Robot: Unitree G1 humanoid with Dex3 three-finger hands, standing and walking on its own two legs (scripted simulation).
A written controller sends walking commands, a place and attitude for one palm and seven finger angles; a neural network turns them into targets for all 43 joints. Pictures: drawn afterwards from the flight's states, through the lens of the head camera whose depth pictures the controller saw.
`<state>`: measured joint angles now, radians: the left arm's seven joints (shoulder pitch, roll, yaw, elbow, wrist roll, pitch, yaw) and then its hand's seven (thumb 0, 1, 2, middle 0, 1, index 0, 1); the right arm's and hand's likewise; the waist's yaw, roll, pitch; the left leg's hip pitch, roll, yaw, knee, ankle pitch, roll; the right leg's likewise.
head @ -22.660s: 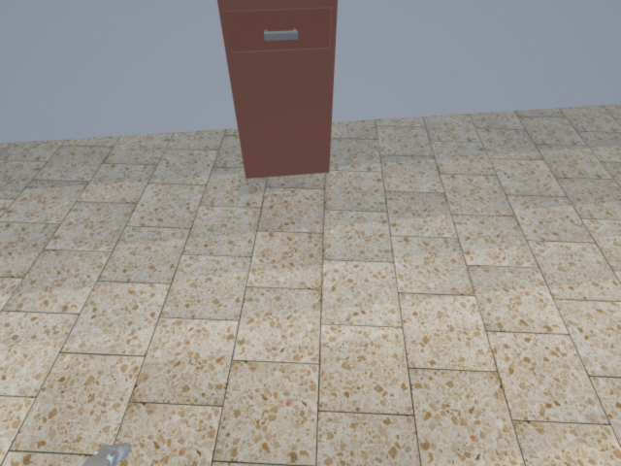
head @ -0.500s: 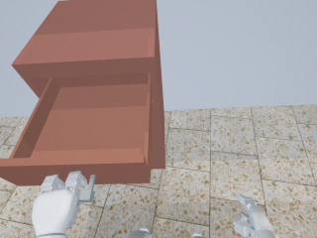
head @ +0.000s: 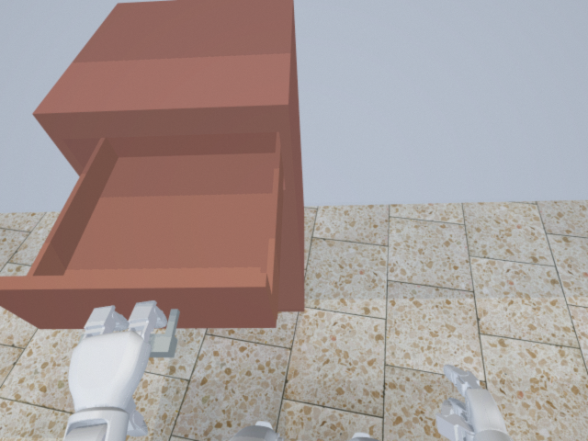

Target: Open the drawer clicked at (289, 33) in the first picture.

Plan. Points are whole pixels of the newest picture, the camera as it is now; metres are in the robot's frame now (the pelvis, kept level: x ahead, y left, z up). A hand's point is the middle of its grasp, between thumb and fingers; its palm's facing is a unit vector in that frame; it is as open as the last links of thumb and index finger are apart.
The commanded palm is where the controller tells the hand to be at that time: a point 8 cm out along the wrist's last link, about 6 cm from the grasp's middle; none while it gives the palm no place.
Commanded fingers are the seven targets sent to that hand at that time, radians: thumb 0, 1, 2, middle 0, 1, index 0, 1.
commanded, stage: lift the hand off the handle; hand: left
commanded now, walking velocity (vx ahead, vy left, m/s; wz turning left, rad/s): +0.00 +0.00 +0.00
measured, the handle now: (132, 330) +0.26 +0.26 +0.00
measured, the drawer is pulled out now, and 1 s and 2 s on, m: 0.30 0.27 0.27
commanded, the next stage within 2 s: draw the hand back to the body in 1.40 s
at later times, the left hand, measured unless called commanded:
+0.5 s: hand (112, 340) +0.23 +0.26 +0.03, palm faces +0.02 -0.08 -1.00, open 13.7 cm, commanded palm +0.21 +0.25 +0.09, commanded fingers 0.00 -0.50 0.30 -0.30 -1.20 -0.30 -1.20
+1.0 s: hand (91, 306) +0.24 +0.25 +0.11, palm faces +0.10 -0.11 -0.99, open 13.7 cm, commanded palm +0.21 +0.25 +0.16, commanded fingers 0.00 -0.50 0.30 -0.30 -1.20 -0.30 -1.20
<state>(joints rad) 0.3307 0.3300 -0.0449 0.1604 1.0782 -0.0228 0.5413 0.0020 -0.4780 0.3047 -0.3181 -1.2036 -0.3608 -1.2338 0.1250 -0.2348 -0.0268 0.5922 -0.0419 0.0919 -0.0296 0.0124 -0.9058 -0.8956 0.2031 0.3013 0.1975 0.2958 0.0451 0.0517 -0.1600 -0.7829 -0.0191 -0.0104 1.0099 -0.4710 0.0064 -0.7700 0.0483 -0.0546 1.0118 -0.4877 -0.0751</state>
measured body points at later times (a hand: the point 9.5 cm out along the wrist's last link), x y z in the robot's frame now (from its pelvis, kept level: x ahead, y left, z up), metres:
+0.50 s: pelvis +0.01 +0.01 +0.03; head +0.04 -0.02 +0.47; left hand +0.22 +0.26 +0.09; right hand +0.19 -0.23 -0.08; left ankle +0.01 +0.12 -0.67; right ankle +0.00 -0.07 -0.67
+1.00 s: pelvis +0.04 +0.03 +0.04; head +0.05 -0.01 +0.49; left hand +0.23 +0.26 +0.16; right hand +0.25 -0.17 -0.05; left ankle +0.01 +0.12 -0.67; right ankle +0.00 -0.07 -0.67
